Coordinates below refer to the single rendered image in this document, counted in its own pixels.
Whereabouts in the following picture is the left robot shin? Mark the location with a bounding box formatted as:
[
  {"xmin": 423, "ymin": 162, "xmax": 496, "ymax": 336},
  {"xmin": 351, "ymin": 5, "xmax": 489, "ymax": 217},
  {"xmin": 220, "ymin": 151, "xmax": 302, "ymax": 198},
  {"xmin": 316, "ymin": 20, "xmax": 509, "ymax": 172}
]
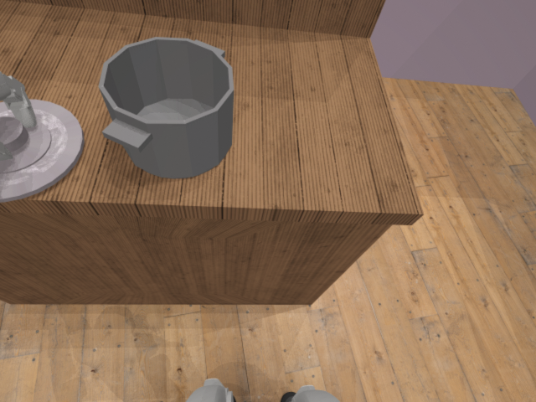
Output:
[{"xmin": 204, "ymin": 379, "xmax": 225, "ymax": 388}]

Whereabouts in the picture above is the table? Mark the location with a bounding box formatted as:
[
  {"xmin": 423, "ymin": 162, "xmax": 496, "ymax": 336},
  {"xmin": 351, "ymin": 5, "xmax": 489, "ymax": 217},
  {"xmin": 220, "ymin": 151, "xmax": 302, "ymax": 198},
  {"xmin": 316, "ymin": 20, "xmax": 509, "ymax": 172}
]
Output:
[{"xmin": 0, "ymin": 0, "xmax": 424, "ymax": 305}]

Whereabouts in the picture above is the pot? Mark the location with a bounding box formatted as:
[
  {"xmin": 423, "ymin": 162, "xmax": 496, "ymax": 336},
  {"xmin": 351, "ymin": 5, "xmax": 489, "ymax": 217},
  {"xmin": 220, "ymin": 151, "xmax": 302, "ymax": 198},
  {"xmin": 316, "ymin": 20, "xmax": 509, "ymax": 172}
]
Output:
[{"xmin": 99, "ymin": 37, "xmax": 234, "ymax": 178}]

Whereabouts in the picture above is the left robot thigh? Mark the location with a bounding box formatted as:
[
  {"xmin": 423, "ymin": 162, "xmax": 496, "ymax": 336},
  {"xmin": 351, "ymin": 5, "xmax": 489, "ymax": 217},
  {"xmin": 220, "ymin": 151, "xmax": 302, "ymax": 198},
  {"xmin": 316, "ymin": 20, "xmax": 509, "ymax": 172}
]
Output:
[{"xmin": 186, "ymin": 385, "xmax": 234, "ymax": 402}]

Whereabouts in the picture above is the left robot hand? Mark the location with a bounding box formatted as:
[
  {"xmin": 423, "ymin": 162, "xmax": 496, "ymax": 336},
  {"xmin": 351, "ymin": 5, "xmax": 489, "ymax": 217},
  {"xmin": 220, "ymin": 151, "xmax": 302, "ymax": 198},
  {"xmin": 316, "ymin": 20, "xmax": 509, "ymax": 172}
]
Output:
[{"xmin": 0, "ymin": 71, "xmax": 37, "ymax": 161}]

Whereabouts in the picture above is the knob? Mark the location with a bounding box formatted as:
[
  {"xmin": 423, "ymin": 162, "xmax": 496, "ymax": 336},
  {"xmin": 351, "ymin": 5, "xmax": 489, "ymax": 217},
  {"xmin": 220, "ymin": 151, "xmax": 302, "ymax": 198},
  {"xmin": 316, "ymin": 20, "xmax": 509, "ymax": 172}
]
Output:
[{"xmin": 0, "ymin": 117, "xmax": 28, "ymax": 152}]

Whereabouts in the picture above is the lid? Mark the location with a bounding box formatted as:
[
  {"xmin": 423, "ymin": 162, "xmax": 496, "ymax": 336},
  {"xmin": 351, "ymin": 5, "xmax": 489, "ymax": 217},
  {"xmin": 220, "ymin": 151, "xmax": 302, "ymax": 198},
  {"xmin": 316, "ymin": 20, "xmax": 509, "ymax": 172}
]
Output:
[{"xmin": 0, "ymin": 100, "xmax": 85, "ymax": 203}]

